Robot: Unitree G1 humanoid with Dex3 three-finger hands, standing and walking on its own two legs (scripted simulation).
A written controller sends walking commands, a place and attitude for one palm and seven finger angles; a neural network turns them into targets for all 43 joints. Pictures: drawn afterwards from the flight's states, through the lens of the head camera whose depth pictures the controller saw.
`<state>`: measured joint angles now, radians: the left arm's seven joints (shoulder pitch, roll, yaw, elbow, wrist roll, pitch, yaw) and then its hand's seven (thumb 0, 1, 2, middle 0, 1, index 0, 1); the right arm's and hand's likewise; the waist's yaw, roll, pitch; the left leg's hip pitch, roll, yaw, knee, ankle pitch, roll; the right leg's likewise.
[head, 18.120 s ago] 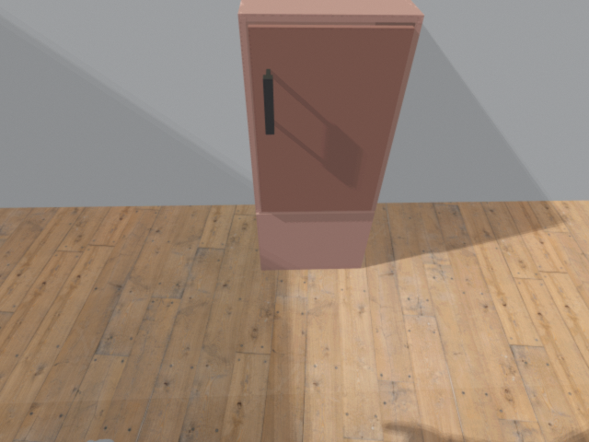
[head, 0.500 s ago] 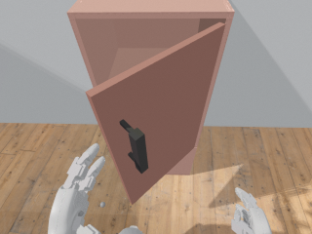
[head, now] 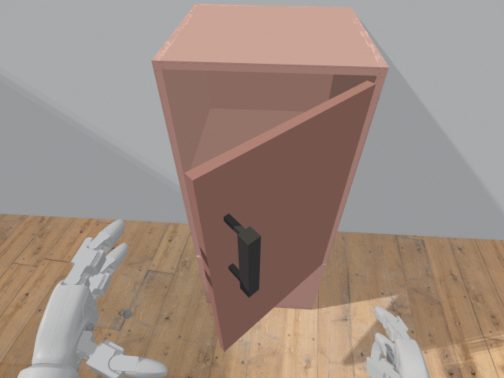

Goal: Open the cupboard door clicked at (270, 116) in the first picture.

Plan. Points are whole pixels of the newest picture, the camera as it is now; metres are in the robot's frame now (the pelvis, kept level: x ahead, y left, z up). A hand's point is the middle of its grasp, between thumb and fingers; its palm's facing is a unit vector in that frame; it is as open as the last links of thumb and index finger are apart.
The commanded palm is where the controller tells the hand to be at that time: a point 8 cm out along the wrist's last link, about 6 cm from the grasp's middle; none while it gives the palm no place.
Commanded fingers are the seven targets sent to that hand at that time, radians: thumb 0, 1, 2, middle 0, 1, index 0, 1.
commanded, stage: draw the hand back to the body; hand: left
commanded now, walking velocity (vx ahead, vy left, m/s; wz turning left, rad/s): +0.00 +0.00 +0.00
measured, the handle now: (240, 256) +0.29 +0.06 +0.07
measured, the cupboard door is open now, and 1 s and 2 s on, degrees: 45 45 45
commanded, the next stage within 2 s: step back with the hand held close in 0.98 s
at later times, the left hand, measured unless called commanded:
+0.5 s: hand (54, 253) +0.20 +0.26 +0.18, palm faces +0.38 -0.85 -0.37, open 10.3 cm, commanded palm +0.16 +0.30 +0.20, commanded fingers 0.00 0.76 0.84 -0.19 -0.30 -0.19 -0.30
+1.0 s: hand (59, 240) +0.21 +0.25 +0.20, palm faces +0.44 -0.82 -0.38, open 7.5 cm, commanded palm +0.16 +0.29 +0.21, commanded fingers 0.00 0.90 0.90 -0.20 -0.30 -0.20 -0.30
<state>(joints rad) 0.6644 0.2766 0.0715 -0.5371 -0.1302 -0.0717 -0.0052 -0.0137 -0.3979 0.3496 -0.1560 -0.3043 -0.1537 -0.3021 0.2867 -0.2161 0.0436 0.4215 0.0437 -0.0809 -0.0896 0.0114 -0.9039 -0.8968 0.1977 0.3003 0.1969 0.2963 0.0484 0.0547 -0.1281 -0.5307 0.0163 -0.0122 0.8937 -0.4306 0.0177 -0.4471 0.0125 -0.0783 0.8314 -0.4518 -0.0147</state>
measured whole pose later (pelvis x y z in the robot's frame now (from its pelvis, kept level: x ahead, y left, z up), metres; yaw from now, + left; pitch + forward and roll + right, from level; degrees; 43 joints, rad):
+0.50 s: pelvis +0.02 +0.02 +0.04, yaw -1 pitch -3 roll -1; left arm 0.53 0.33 0.26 -0.47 -0.06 -0.03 0.12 0.00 0.42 0.70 -0.19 -0.30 -0.19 -0.30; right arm 0.22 -0.22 0.06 0.58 0.01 -0.11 -0.08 0.01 -0.90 -0.90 0.20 0.30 0.20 0.30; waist 0.07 0.05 -0.01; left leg -0.18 -0.02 0.03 0.51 -0.28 0.04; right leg -0.12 -0.02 -0.03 0.46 -0.29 0.01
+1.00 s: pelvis +0.02 -0.01 +0.04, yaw -1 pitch -4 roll +0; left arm 0.48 0.33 0.32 -0.41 -0.08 -0.06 0.12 0.01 0.88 0.90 -0.21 -0.31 -0.21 -0.30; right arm 0.20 -0.23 0.02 0.63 0.01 -0.09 -0.08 0.01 -0.90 -0.90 0.20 0.30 0.20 0.30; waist 0.07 0.06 0.02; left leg -0.11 0.01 0.02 0.43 -0.25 0.01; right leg -0.05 0.02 -0.04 0.40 -0.27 -0.02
